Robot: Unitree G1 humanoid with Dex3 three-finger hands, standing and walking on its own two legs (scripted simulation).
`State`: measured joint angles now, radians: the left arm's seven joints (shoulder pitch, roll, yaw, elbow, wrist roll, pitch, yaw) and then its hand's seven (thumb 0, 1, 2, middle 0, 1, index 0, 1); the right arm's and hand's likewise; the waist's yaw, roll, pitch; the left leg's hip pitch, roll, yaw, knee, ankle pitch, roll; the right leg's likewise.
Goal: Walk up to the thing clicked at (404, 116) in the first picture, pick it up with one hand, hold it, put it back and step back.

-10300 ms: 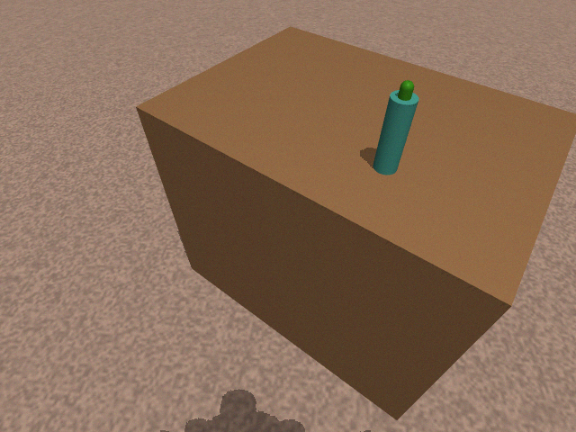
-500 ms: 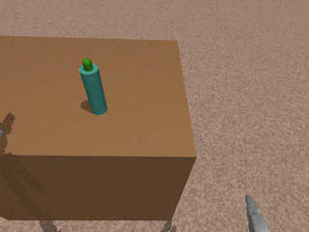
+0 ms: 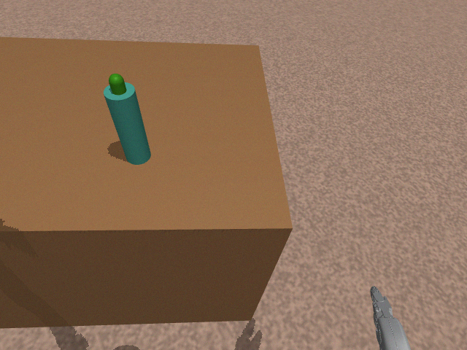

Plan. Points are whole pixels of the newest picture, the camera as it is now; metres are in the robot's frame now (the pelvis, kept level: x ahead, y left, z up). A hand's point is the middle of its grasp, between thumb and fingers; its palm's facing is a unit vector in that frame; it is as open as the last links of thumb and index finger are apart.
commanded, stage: go down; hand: left
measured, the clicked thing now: (128, 121) +0.53 +0.18 +0.09
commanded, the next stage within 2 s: approach in 0.62 s
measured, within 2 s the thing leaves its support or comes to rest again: neither
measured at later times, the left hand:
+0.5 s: hand out of the picture +0.42 +0.37 +0.18, palm faces +0.15 -0.99 +0.00, open 17.5 cm
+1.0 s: hand out of the picture +0.43 +0.35 +0.14, palm faces +0.11 -0.99 +0.01, open 17.5 cm
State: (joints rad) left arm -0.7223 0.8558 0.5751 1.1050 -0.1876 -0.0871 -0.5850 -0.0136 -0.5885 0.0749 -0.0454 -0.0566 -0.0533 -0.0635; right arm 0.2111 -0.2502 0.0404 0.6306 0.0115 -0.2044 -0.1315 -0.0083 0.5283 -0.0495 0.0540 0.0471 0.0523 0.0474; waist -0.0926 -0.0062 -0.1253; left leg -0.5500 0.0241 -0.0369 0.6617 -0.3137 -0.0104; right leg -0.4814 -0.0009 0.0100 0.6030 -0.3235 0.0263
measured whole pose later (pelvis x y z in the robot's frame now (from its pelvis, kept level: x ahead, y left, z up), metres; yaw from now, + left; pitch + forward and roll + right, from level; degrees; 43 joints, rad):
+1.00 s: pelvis +0.00 +0.01 -0.01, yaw -1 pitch +15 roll -3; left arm -0.80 0.82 0.51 1.16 -0.17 -0.11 -0.53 -0.01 -0.55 0.07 -0.04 -0.05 -0.04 -0.06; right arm 0.26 -0.24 0.05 0.48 0.01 -0.19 -0.08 -0.01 0.55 -0.04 0.05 0.05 0.05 0.05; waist -0.10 0.00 -0.14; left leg -0.67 0.02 -0.04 0.78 -0.37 0.00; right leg -0.59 0.00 0.01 0.70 -0.36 0.04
